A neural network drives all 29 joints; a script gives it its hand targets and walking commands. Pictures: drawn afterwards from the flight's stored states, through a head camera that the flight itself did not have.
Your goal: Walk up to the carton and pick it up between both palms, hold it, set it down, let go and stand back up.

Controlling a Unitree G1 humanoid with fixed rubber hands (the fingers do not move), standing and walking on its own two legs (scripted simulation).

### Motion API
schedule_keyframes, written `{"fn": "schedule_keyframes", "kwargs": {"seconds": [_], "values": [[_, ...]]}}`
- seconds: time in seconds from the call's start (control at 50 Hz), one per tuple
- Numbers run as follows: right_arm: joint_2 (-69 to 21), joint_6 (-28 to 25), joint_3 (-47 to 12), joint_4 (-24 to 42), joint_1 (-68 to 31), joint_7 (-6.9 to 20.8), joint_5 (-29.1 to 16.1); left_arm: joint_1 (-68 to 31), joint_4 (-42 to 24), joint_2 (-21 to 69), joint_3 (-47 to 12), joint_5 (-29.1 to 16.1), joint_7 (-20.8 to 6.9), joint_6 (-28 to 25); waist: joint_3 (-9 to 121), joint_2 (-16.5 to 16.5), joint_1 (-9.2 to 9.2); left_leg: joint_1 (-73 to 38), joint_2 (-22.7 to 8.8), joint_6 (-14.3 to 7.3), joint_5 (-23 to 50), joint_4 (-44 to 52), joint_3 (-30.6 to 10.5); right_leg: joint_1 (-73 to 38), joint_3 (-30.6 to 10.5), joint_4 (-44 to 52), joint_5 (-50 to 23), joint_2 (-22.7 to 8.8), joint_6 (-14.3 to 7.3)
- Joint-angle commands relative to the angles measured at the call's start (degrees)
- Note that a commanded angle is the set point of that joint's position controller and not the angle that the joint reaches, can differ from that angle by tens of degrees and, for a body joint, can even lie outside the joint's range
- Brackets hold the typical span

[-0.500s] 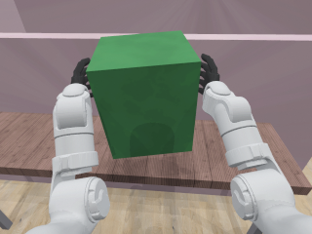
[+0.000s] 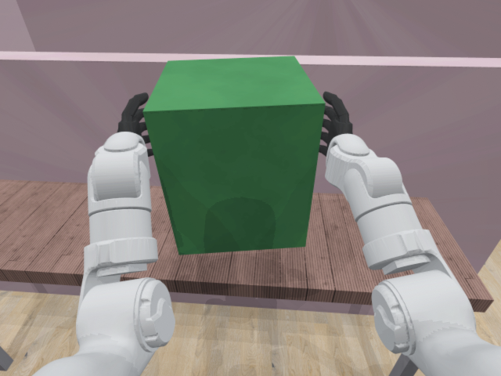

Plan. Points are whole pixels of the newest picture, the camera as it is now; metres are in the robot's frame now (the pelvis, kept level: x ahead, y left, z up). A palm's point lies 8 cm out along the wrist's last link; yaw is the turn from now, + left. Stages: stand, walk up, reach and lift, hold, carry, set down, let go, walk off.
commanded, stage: hold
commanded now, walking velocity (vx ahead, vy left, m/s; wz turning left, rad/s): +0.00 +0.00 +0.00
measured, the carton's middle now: (237, 154) +0.41 -0.01 +0.23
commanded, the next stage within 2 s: none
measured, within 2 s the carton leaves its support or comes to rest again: neither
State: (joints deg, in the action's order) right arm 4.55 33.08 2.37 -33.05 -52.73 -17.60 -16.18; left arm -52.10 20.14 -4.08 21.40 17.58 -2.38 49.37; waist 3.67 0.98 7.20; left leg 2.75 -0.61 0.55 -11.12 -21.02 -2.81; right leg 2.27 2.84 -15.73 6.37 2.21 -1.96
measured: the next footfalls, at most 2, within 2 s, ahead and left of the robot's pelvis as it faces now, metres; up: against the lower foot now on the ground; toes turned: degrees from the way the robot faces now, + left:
none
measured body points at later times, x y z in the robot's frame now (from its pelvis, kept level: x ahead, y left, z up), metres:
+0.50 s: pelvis +0.01 +0.01 +0.00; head -0.07 +0.02 +0.44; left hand +0.40 +0.15 +0.27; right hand +0.38 -0.15 +0.27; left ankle +0.01 +0.12 -0.75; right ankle +0.03 -0.10 -0.75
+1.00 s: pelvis +0.00 +0.01 +0.00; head -0.07 +0.02 +0.44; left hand +0.40 +0.16 +0.28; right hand +0.38 -0.15 +0.27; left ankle +0.01 +0.12 -0.75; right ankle +0.03 -0.10 -0.75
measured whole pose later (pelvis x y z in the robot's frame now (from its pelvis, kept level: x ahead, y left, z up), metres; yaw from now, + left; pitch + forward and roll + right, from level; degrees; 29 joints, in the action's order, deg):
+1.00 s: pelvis +0.00 +0.01 +0.00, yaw +1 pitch -9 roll -1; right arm 3.2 33.8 4.2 -31.4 -52.4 -17.7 -15.0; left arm -51.3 18.3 -3.5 21.8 19.5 -3.6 49.3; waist 2.5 1.1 7.2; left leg 1.0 -0.2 0.1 -11.7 -21.3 -3.1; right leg 0.1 2.5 -15.5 7.0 2.0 -1.5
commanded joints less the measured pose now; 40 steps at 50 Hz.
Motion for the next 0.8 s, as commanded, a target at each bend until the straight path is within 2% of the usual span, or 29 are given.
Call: {"fn": "schedule_keyframes", "kwargs": {"seconds": [0.0,0.22,0.42,0.56,0.58,0.6,0.62,0.68,0.7,0.72,0.76,0.78], "values": [[-34.86,-2.72,-17.69,17.16,-51.26,9.07,-8.86,-42.07,-6.71,34.39,-22.96,-11.09,-7.9,-4.81,23.1,-2.93,-0.3,5.5,3.32,-0.19,5.02,4.78,1.85,-14.48,-1.43,-0.68,-8.95,1.26,3.89],[-33.99,-2.14,-18.01,18.94,-49.75,8.37,-9.6,-40.95,-9.24,35.02,-24.41,-11.66,-8.43,-4.42,23.43,-3.59,1.38,3.69,3.31,1.11,9.39,3.73,1.4,-15.72,-1.31,-1.05,-13.82,1.41,3.9],[-33.1,-1.98,-18.87,20.25,-49.02,8.87,-10.16,-40.31,-11.8,35.61,-25.45,-11.53,-8.07,-3.81,23.4,-4.19,0.83,2.5,2.8,1.75,12.69,3.37,1.3,-15.3,-1.1,-1.1,-13.18,2.1,3.38],[-32.96,-2.19,-18.61,19.41,-49.37,9.49,-9.7,-40.27,-11.13,35.85,-25.37,-11.3,-7.66,-3.68,22.82,-3.84,0.25,2.87,2.49,1.39,11.18,3.91,1.55,-14.37,-1.28,-0.74,-10.83,2.26,3.05],[-33.25,-2.83,-16.64,20.06,-50.7,9.58,-8.95,-40.32,-10.26,35.74,-24.76,-10.78,-8.18,-3.65,22.91,-4.19,-0.56,5.18,2.46,1.42,10.23,3.66,1.8,-16.55,-1.46,-1.02,-9.65,2.07,3.13],[-32.28,-2.85,-15.51,18.42,-50.53,9.64,-7.72,-39.59,-7.55,35.61,-23.67,-9.87,-8.45,-3.36,20.85,-4.7,-0.28,5.44,2.45,1.56,7.18,4.61,2.16,-16.02,-1.59,-0.83,-7.18,1.93,2.85],[-32.57,-2.8,-15.25,16.98,-49.95,9.81,-7.09,-39.15,-6.72,34.75,-22.59,-9.07,-8.91,-3.36,19.45,-3.7,-0.28,6.36,2.66,1.06,5.24,5.14,2.43,-16.31,-2.01,-0.61,-6.07,1.47,2.81],[-33.75,-2.91,-15.85,17.69,-50.33,9.75,-6.66,-39.6,-6.9,33.94,-21.93,-9.14,-9.72,-3.95,20.65,-1.43,-0.92,7.39,3.08,0.38,6.4,5.31,2.83,-18.21,-2.13,-0.8,-9.01,1.32,3.24],[-33.52,-2.83,-15.96,17.53,-51.15,9.73,-6.8,-39.59,-5.74,33.12,-21.11,-8.5,-9.97,-3.74,20.66,-1.9,-1.05,7.52,3.17,0.56,6.73,4.86,2.82,-18.31,-2.41,-0.78,-9.29,1.14,3.4],[-33.77,-3.07,-15.33,17.65,-51.33,9.69,-6.67,-41.58,-8.15,33.08,-22.33,-9.32,-9.99,-4.51,22.95,-2.87,-0.78,6.91,3.42,0.57,7.08,4.51,2.66,-19.08,-2.36,-1.12,-9.79,1.21,3.52],[-35.3,-3.44,-16.24,19.92,-52.08,9.26,-7.58,-43.15,-9.71,33.13,-23.39,-10.37,-9.92,-5.31,25.14,-1.51,0.16,5.85,3.6,0.59,9.43,3.78,2.94,-18.66,-2.34,-1.7,-12.07,1.06,3.53],[-35.13,-3.74,-17.31,21.97,-52.01,9.18,-8.14,-41.83,-10.83,34.75,-24.4,-11.25,-9.64,-5.27,27.73,-2.08,-0.11,4.23,3.47,1.4,13.87,2.65,2.26,-19.0,-1.81,-2.55,-15.61,1.5,3.36]]}}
